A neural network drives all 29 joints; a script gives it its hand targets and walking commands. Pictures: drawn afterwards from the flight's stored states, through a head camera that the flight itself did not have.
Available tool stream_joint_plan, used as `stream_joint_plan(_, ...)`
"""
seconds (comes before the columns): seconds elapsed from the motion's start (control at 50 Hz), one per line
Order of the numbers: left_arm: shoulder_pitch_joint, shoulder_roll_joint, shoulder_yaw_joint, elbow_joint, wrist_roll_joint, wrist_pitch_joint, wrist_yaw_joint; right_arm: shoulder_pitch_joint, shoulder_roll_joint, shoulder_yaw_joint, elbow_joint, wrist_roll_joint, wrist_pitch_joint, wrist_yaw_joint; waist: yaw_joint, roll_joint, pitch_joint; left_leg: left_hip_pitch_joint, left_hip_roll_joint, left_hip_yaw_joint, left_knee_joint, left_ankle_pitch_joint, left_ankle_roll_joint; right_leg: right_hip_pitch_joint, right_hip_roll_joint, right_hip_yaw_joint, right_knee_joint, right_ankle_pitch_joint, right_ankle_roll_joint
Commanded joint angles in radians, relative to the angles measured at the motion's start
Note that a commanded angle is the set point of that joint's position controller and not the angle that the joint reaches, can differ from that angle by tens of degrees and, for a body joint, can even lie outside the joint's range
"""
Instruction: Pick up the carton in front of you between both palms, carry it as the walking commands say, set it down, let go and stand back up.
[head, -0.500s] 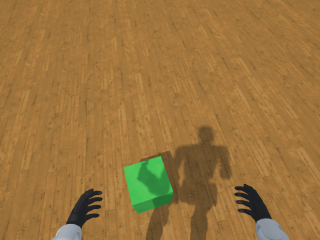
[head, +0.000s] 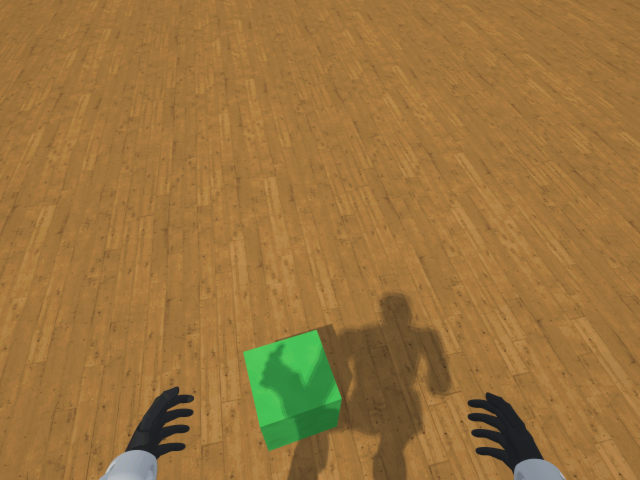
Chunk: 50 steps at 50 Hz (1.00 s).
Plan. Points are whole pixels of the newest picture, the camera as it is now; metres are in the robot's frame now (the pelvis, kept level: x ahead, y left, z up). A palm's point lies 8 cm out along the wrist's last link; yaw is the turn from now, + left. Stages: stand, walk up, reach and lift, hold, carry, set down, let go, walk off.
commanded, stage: stand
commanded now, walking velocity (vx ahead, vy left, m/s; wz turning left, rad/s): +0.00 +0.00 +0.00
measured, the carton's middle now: (292, 391) +0.44 +0.09 -0.65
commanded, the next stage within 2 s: none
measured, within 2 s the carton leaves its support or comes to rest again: neither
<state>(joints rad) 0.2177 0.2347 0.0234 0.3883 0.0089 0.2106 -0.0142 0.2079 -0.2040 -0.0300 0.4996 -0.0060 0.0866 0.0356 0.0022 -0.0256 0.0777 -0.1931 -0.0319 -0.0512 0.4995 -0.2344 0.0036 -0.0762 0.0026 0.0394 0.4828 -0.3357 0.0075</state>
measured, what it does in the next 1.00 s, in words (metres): stands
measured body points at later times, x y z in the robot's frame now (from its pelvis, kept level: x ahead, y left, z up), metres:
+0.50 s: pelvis +0.01 +0.02 +0.00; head +0.02 +0.05 +0.45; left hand +0.14 +0.30 -0.12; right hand +0.13 -0.26 -0.09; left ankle +0.03 +0.12 -0.74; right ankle -0.04 -0.13 -0.74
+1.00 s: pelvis +0.00 +0.02 +0.00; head +0.00 +0.04 +0.45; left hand +0.09 +0.31 -0.13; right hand +0.10 -0.27 -0.10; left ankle +0.03 +0.12 -0.74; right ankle -0.04 -0.13 -0.74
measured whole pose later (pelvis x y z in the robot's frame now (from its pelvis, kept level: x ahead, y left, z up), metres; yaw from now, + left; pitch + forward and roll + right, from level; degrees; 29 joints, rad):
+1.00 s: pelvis +0.00 +0.02 +0.00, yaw -1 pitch -3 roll -1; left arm 0.26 0.34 0.04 0.83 0.01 -0.01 0.04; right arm 0.18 -0.29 -0.06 0.90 -0.02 -0.01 -0.02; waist -0.01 -0.04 0.04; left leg -0.21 -0.04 -0.03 0.49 -0.23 0.04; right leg -0.08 -0.02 0.05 0.43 -0.30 0.04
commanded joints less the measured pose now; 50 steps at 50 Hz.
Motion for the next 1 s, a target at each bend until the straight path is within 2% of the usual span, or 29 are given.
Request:
stream_joint_plan(0.0, -0.049, 0.154, 0.068, 0.047, -0.006, -0.124, 0.019, -0.005, -0.206, -0.078, 0.039, -0.040, -0.054, -0.035, -0.014, -0.096, -0.067, 0.003, 0.050, -0.014, -0.030, 0.017, 0.014, -0.156, -0.012, 0.001, -0.083, 0.008, 0.011)
stream_joint_plan(0.06, -0.036, 0.137, 0.074, 0.095, 0.012, -0.189, 0.017, -0.044, -0.193, -0.082, 0.073, -0.034, -0.094, -0.045, -0.019, 0.038, -0.046, -0.080, 0.073, -0.063, -0.094, -0.127, 0.021, -0.141, -0.012, 0.018, -0.055, -0.016, 0.009)
stream_joint_plan(0.08, -0.029, 0.140, 0.077, 0.110, 0.012, -0.198, 0.014, -0.056, -0.194, -0.083, 0.081, -0.032, -0.100, -0.044, -0.014, 0.071, -0.058, -0.097, 0.079, -0.077, -0.111, -0.147, 0.025, -0.116, -0.009, 0.013, -0.039, 0.014, 0.009)
stream_joint_plan(0.1, -0.021, 0.142, 0.077, 0.125, 0.014, -0.206, 0.014, -0.067, -0.194, -0.082, 0.089, -0.031, -0.104, -0.043, -0.009, 0.080, -0.059, -0.109, 0.084, -0.085, -0.118, -0.141, 0.029, -0.100, -0.010, 0.013, -0.031, 0.043, 0.010)
stream_joint_plan(0.24, 0.003, 0.171, 0.066, 0.197, 0.012, -0.232, 0.035, -0.036, -0.203, -0.086, 0.159, -0.026, -0.117, -0.054, -0.021, 0.062, -0.099, 0.003, 0.087, -0.064, -0.041, 0.172, 0.028, -0.103, -0.028, 0.037, -0.050, 0.164, 0.012)
stream_joint_plan(0.3, 0.018, 0.177, 0.062, 0.221, 0.011, -0.231, 0.042, -0.028, -0.213, -0.086, 0.182, -0.024, -0.116, -0.059, -0.022, 0.060, -0.108, 0.023, 0.092, -0.067, -0.031, 0.230, 0.028, -0.097, -0.030, 0.036, -0.049, 0.181, 0.014)
stream_joint_plan(0.56, 0.043, 0.195, 0.053, 0.299, 0.009, -0.229, 0.059, -0.033, -0.226, -0.074, 0.251, -0.019, -0.112, -0.065, -0.018, 0.036, -0.082, 0.025, 0.099, -0.082, -0.048, 0.239, 0.033, -0.082, -0.049, 0.039, -0.065, 0.185, 0.015)
stream_joint_plan(0.98, 0.045, 0.230, 0.041, 0.403, 0.001, -0.236, 0.061, -0.052, -0.248, -0.057, 0.355, -0.008, -0.106, -0.062, -0.018, 0.033, -0.043, 0.016, 0.104, -0.104, -0.117, 0.121, 0.029, -0.074, -0.077, 0.055, -0.126, 0.133, 0.008)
